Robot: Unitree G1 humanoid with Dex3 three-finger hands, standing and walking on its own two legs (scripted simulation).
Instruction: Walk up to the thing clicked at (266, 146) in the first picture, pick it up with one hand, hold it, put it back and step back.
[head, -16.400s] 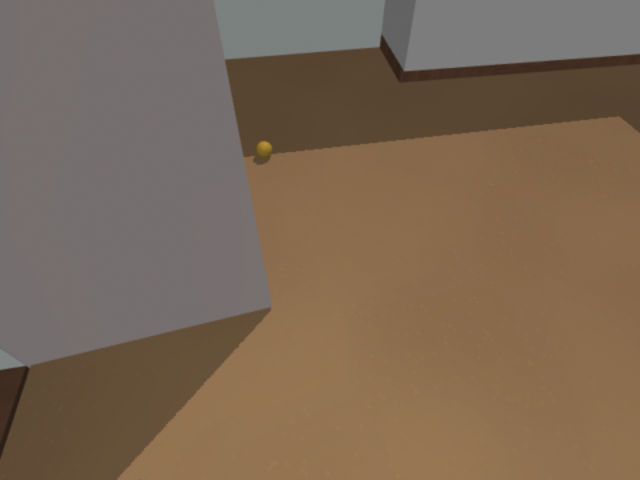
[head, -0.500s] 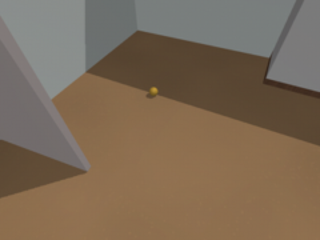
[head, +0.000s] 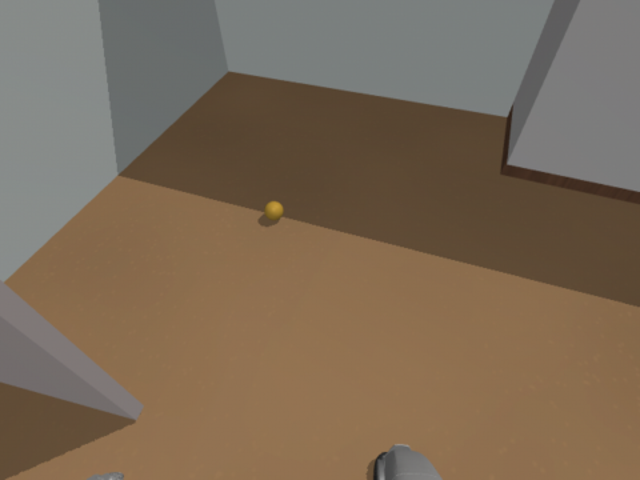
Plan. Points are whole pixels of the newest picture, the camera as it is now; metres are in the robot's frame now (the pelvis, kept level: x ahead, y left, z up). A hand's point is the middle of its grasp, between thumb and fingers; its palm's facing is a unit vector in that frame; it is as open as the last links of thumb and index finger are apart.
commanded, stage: walk up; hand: left
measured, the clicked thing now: (274, 210) +1.24 +0.24 -0.72
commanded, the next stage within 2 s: none
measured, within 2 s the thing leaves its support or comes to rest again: neither
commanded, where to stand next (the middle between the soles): +0.87 -0.01 m, yaw +1 degrees
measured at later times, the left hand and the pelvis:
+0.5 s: hand (167, 387) +0.27 +0.27 -0.14, palm faces +0.01 -0.94 -0.35, open 7.4 cm; pelvis +0.25 -0.02 +0.00, yaw +1 degrees
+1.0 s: hand (214, 245) +0.55 +0.24 -0.13, palm faces -0.06 -0.91 -0.41, open 7.4 cm; pelvis +0.47 -0.04 -0.01, yaw +0 degrees
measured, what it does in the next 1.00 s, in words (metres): walks ahead: right foot, then left foot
